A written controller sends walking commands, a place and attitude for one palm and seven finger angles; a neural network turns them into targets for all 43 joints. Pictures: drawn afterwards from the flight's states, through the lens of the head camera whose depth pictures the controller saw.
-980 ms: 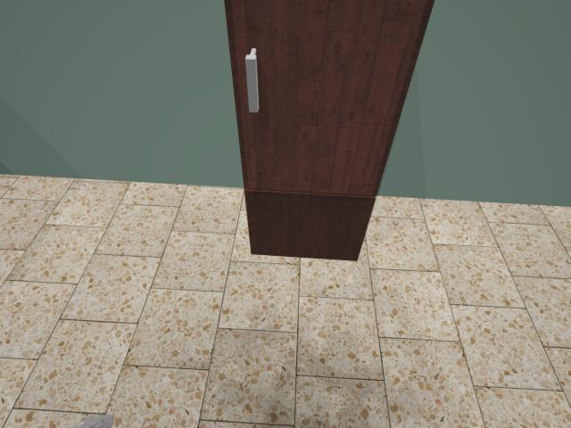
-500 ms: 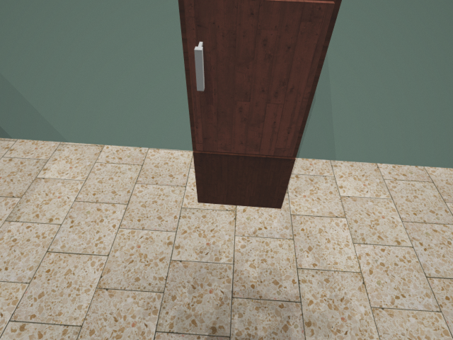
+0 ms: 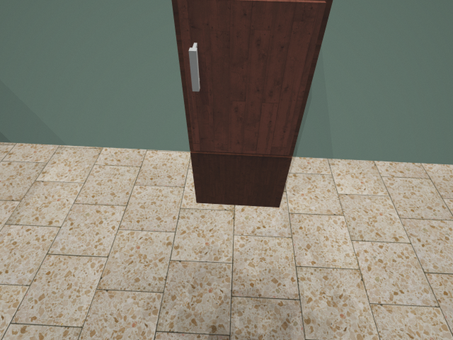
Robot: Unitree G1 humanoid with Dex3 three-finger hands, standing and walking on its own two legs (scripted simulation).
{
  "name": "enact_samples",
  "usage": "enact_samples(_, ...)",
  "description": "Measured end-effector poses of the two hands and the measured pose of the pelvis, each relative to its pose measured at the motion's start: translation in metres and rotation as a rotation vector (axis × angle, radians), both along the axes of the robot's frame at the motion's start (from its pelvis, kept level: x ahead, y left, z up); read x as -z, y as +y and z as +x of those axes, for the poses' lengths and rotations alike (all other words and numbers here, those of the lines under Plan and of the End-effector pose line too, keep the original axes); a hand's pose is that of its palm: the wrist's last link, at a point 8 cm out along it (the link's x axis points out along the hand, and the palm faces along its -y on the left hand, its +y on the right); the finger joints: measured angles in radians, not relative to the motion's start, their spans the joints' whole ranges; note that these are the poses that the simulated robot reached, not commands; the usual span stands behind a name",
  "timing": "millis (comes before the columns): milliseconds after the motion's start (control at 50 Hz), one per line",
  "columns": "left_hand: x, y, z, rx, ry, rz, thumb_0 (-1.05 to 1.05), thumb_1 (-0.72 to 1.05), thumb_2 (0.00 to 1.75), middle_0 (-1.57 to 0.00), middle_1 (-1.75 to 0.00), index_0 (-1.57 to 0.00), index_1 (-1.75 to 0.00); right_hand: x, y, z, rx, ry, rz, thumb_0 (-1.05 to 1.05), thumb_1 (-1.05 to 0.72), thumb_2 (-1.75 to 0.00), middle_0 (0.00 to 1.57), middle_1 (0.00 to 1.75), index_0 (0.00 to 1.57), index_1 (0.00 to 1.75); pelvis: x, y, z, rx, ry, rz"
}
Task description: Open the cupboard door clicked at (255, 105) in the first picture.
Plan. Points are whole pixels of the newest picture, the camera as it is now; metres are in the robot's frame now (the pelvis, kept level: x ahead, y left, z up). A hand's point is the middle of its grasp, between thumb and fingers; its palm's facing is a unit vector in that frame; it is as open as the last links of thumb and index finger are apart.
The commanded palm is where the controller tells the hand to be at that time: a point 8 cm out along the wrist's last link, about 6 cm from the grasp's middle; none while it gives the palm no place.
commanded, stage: look at it before walking up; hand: left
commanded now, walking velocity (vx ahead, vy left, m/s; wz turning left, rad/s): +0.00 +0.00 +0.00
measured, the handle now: (195, 67) +0.89 +0.15 +0.05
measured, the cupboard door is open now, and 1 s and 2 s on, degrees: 0 0 0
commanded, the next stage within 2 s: take the last steps up to it in 0.46 s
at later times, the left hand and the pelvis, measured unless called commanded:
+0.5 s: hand out of the picture +0.08 +0.24 -0.15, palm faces -0.03 -0.94 -0.33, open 7.4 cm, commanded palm none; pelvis +0.01 +0.00 +0.00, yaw +0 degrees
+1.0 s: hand out of the picture +0.04 +0.16 -0.19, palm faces +0.05 -0.98 -0.19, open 7.4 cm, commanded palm none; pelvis +0.08 -0.02 -0.02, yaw +0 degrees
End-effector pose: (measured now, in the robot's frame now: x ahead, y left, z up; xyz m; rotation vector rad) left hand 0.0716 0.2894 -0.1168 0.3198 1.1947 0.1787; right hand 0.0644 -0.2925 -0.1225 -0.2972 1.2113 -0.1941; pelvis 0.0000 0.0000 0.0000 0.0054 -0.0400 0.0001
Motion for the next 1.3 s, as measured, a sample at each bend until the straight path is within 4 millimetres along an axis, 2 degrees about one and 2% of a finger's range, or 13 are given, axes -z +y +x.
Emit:
enact_samples(640, 0.002, -0.001, 0.001, -0.014, 0.021, 0.000, 0.01, 0.91, 0.90, -0.20, -0.30, -0.20, -0.30, -0.003, -0.002, 0.015, -0.011, 0.000, -0.008, 0.01, -0.90, -0.90, 0.20, 0.30, 0.20, 0.30, -0.001, -0.002, 0.009, 0.000, 0.005, -0.002)
enact_samples(780, 0.020, -0.024, -0.014, -0.033, 0.089, -0.064, 0.01, 0.91, 0.90, -0.20, -0.30, -0.20, -0.30, 0.013, 0.022, 0.002, 0.018, 0.044, 0.052, 0.01, -0.90, -0.90, 0.20, 0.30, 0.20, 0.30, 0.005, -0.002, 0.027, 0.019, 0.013, -0.001)
enact_samples(880, 0.036, -0.048, -0.030, -0.058, 0.177, -0.121, 0.01, 0.91, 0.90, -0.20, -0.30, -0.20, -0.30, 0.030, 0.041, -0.016, 0.072, 0.114, 0.109, 0.01, -0.90, -0.90, 0.20, 0.30, 0.20, 0.30, 0.013, -0.006, 0.050, 0.030, 0.024, 0.008)
enact_samples(980, 0.044, -0.074, -0.035, -0.121, 0.213, -0.151, 0.01, 0.91, 0.90, -0.20, -0.30, -0.20, -0.30, 0.044, 0.049, -0.027, 0.103, 0.217, 0.146, 0.01, -0.90, -0.90, 0.20, 0.30, 0.20, 0.30, 0.021, -0.015, 0.075, 0.001, 0.029, -0.011)
enact_samples(1020, 0.043, -0.082, -0.040, -0.161, 0.216, -0.160, 0.01, 0.91, 0.90, -0.20, -0.30, -0.20, -0.30, 0.043, 0.051, -0.017, 0.089, 0.251, 0.147, 0.01, -0.90, -0.90, 0.20, 0.30, 0.20, 0.30, 0.020, -0.015, 0.085, -0.009, 0.030, -0.013)
enact_samples(1060, 0.040, -0.089, -0.050, -0.191, 0.250, -0.168, 0.01, 0.91, 0.90, -0.20, -0.30, -0.20, -0.30, 0.040, 0.053, 0.004, 0.074, 0.244, 0.146, 0.01, -0.90, -0.90, 0.20, 0.30, 0.20, 0.30, 0.017, -0.012, 0.096, -0.009, 0.029, -0.011)
enact_samples(1100, 0.037, -0.093, -0.060, -0.211, 0.309, -0.182, 0.01, 0.91, 0.90, -0.20, -0.30, -0.20, -0.30, 0.037, 0.056, 0.036, 0.062, 0.201, 0.145, 0.01, -0.90, -0.90, 0.20, 0.30, 0.20, 0.30, 0.015, -0.008, 0.107, -0.007, 0.033, -0.009)
enact_samples(1180, 0.034, -0.094, -0.069, -0.231, 0.441, -0.219, 0.01, 0.91, 0.90, -0.20, -0.30, -0.20, -0.30, 0.029, 0.067, 0.115, 0.037, 0.053, 0.138, 0.01, -0.91, -0.90, 0.20, 0.30, 0.20, 0.30, 0.016, 0.004, 0.134, 0.002, 0.039, -0.010)
enact_samples(1240, 0.045, -0.083, -0.058, -0.232, 0.498, -0.237, 0.01, 0.91, 0.90, -0.20, -0.30, -0.20, -0.30, 0.030, 0.076, 0.168, 0.021, -0.077, 0.112, 0.01, -0.91, -0.90, 0.20, 0.30, 0.20, 0.30, 0.029, 0.018, 0.158, 0.024, 0.030, -0.023)
enact_samples(1300, 0.053, -0.065, -0.020, -0.195, 0.478, -0.223, 0.01, 0.91, 0.90, -0.20, -0.30, -0.20, -0.30, 0.027, 0.085, 0.189, 0.045, -0.130, 0.104, 0.01, -0.91, -0.90, 0.20, 0.30, 0.20, 0.30, 0.030, 0.025, 0.175, 0.052, 0.012, -0.007)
